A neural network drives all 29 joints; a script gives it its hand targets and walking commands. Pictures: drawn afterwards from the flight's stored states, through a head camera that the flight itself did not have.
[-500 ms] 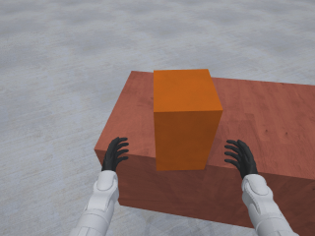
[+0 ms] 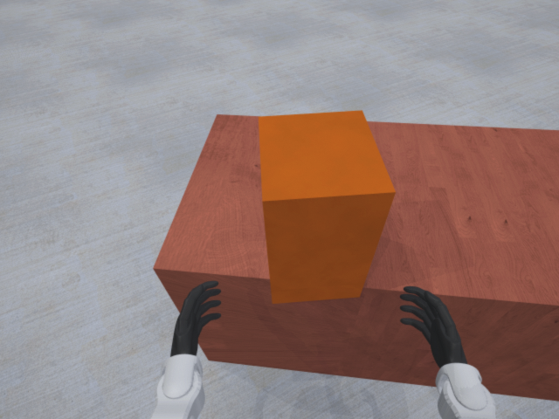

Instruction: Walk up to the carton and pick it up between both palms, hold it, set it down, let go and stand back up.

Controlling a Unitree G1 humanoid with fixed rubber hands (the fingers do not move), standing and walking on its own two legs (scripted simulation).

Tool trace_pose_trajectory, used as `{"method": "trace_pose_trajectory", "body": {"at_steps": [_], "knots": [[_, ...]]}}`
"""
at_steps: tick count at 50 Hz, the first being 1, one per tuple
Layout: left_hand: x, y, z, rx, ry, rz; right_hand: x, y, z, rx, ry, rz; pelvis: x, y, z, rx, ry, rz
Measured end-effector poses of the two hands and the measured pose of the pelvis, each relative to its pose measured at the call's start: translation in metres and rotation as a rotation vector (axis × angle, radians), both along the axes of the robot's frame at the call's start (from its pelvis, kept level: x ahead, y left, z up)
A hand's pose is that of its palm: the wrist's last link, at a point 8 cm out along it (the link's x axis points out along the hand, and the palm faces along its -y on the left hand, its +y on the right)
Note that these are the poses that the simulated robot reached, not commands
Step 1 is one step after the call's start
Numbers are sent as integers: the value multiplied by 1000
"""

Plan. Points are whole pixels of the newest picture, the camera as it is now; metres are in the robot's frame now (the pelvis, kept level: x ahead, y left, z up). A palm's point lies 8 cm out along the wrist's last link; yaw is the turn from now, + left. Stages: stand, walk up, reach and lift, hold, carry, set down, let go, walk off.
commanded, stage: let go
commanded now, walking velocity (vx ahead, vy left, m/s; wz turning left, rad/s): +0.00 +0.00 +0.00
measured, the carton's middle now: (313, 215) +0.47 -0.03 +0.01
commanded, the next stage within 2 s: stand in 0.82 s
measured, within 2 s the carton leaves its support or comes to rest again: neither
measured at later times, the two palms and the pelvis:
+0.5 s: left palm out of the picture +0.16 +0.21 -0.08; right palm out of the picture +0.15 -0.23 -0.08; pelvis +0.01 -0.01 +0.00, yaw +0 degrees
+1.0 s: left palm out of the picture +0.11 +0.23 -0.09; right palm out of the picture +0.11 -0.28 -0.11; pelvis +0.00 -0.02 -0.01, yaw +1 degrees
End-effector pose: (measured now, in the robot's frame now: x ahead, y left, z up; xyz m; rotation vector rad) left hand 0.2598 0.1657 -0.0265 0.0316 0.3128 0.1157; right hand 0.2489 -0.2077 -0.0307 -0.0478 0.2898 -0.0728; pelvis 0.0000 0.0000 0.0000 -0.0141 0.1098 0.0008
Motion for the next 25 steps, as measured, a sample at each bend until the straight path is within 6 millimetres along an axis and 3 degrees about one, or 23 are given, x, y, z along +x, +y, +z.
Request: {"method": "trace_pose_trajectory", "body": {"at_steps": [5, 13, 19, 25], "knots": [[-19, 5, -7, 20, 61, -16, -23, 0, -14, 1, 62, -11, 6, 0, 0, 2, -19, -4], [-67, 27, -24, 64, 224, -2, -68, -8, -26, -43, 160, -29, 11, -3, 0, 9, -59, -10], [-82, 39, -27, 97, 279, -7, -80, -15, -30, -80, 211, -17, 8, -6, -1, 11, -76, -6], [-103, 44, -49, 108, 487, -18, -95, -24, -50, -127, 384, -18, 6, -9, -1, 10, -92, -4]]}}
